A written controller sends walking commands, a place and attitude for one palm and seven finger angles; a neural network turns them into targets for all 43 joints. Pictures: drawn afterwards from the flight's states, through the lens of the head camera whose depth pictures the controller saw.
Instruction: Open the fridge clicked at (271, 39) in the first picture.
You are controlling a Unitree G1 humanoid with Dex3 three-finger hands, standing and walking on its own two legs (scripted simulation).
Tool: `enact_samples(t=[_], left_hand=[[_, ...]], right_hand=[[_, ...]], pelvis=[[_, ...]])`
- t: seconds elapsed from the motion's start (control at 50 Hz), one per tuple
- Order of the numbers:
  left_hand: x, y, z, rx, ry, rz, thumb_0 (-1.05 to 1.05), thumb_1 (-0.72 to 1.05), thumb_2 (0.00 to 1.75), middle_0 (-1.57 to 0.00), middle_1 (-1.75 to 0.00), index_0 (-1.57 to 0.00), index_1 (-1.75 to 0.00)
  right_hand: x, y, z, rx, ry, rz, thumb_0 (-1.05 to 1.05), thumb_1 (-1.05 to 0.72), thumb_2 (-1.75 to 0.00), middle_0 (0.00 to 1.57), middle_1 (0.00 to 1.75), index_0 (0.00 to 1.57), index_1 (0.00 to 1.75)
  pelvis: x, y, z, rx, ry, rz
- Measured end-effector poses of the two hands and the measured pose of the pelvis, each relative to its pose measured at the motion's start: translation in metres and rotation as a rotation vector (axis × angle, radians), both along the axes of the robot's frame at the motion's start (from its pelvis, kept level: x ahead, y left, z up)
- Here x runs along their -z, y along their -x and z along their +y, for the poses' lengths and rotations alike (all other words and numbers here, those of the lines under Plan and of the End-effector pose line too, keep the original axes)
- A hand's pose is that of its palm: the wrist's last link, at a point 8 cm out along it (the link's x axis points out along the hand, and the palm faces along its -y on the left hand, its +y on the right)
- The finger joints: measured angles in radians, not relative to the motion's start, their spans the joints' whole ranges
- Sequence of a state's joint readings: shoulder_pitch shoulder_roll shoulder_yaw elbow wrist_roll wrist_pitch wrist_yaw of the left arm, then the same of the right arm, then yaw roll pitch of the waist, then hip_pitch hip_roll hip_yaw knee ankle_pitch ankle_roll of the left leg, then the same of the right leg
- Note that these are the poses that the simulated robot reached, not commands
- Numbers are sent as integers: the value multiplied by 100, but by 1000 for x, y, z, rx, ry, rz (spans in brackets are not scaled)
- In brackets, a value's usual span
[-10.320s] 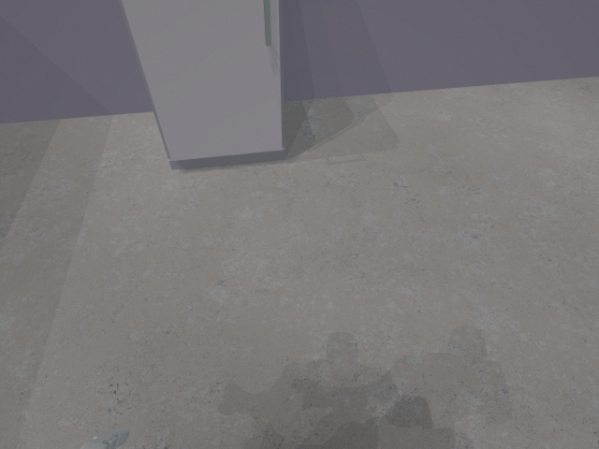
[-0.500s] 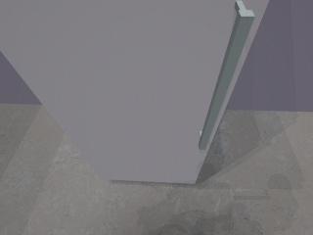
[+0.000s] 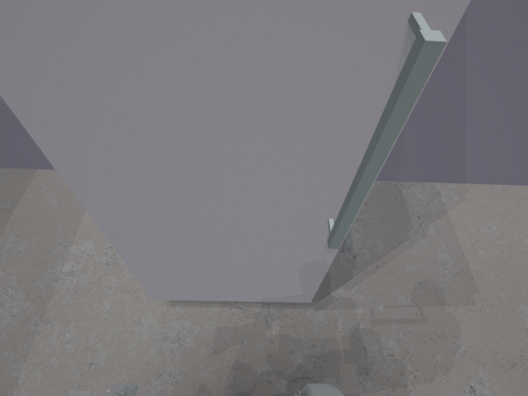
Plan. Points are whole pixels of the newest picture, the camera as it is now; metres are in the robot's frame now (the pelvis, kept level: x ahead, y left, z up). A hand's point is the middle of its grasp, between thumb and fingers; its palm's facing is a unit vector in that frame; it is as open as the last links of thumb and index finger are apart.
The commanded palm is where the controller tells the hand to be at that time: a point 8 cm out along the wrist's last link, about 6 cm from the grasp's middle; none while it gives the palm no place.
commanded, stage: come to a stop and stand still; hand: right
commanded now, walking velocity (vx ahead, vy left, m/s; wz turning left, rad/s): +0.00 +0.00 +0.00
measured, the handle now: (362, 167) +0.43 -0.13 +0.10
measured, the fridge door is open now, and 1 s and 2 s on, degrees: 0 0 0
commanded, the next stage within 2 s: look again from close up in 0.78 s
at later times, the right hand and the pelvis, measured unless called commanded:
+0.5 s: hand out of the picture -0.02 -0.23 -0.18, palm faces +0.00 +0.98 -0.18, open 7.3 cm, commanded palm none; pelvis -0.04 -0.06 +0.00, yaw +1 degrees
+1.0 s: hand out of the picture -0.04 -0.22 -0.17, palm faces +0.00 +0.97 -0.23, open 7.3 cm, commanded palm none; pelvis -0.03 -0.05 +0.00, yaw +1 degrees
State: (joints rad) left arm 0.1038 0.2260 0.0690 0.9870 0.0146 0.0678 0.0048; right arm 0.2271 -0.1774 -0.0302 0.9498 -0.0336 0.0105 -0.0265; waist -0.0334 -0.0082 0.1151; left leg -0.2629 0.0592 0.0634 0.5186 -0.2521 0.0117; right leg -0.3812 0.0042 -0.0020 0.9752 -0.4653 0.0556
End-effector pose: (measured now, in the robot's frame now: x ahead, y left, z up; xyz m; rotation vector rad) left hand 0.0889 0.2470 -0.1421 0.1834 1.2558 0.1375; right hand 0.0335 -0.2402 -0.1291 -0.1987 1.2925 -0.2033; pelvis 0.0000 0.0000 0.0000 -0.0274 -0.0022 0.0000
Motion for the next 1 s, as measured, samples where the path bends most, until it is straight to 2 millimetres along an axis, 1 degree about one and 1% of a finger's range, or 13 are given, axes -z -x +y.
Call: enact_samples(t=[0.06, 0.14, 0.18, 0.24, 0.32, 0.44, 0.58, 0.66, 0.74, 0.84, 0.9, 1.0], left_hand=[[-4, 12, -10, 6, -12, 2, 0, 91, 90, -20, -30, -20, -30], [-4, 34, -30, 10, -37, -1, 0, 91, 90, -20, -30, -20, -30], [-7, 47, -42, 16, -35, 23, 0, 91, 90, -20, -30, -20, -30], [-10, 65, -57, 11, -28, 51, 0, 91, 89, -20, -30, -20, -30], [-6, 82, -64, -18, -16, 62, 1, 93, 89, -20, -30, -21, -30], [-6, 105, -72, -57, 2, 66, 1, 93, 89, -20, -30, -21, -30], [-4, 135, -83, -73, 30, 126, 1, 92, 89, -20, -30, -20, -30], [-2, 147, -88, -83, 44, 158, 0, 91, 89, -20, -30, -20, -30], [2, 152, -90, -82, 58, 166, 0, 91, 89, -20, -30, -20, -30], [10, 142, -90, -59, 75, 118, 1, 91, 89, -20, -30, -20, -30], [14, 132, -87, -49, 79, 94, 1, 91, 89, -20, -30, -20, -30], [15, 119, -76, -46, 75, 60, 2, 93, 89, -20, -30, -20, -30]], right_hand=[[8, 15, -6, 9, -29, 18, 0, -91, -90, 21, 30, 21, 30], [25, 31, -22, 33, -68, 40, 0, -91, -90, 21, 30, 21, 30], [27, 37, -29, 43, -77, 51, 1, -91, -90, 21, 30, 21, 30], [25, 42, -36, 41, -79, 58, 1, -91, -90, 20, 30, 21, 30], [23, 48, -42, 21, -71, 59, 1, -91, -90, 20, 30, 20, 30], [17, 57, -43, -13, -76, 77, 0, -91, -90, 20, 30, 20, 30], [16, 67, -41, -14, -83, 86, 0, -91, -90, 20, 30, 20, 30], [16, 76, -37, -9, -86, 103, 0, -91, -90, 20, 30, 20, 30], [17, 84, -33, -18, -77, 125, 0, -91, -90, 20, 30, 20, 30], [16, 89, -33, -20, -64, 127, 0, -91, -90, 20, 30, 20, 30], [12, 86, -33, -12, -50, 113, 0, -91, -90, 20, 30, 20, 30], [7, 76, -30, -16, -35, 88, 0, -91, -90, 20, 30, 20, 30]], pelvis=[[1, 6, -9, 3, -8, 1], [9, 15, -27, 12, -36, -5], [7, 18, -33, 8, -32, -13], [2, 21, -40, 5, -30, -13], [2, 25, -46, -12, -17, -13], [-2, 33, -54, -20, -28, -25], [-4, 38, -57, -19, -23, -21], [-4, 38, -56, -20, -22, -18], [-2, 40, -56, -20, -28, -12], [4, 38, -55, -12, -26, -7], [4, 34, -54, -14, -23, -16], [3, 30, -48, -22, -15, -26]])
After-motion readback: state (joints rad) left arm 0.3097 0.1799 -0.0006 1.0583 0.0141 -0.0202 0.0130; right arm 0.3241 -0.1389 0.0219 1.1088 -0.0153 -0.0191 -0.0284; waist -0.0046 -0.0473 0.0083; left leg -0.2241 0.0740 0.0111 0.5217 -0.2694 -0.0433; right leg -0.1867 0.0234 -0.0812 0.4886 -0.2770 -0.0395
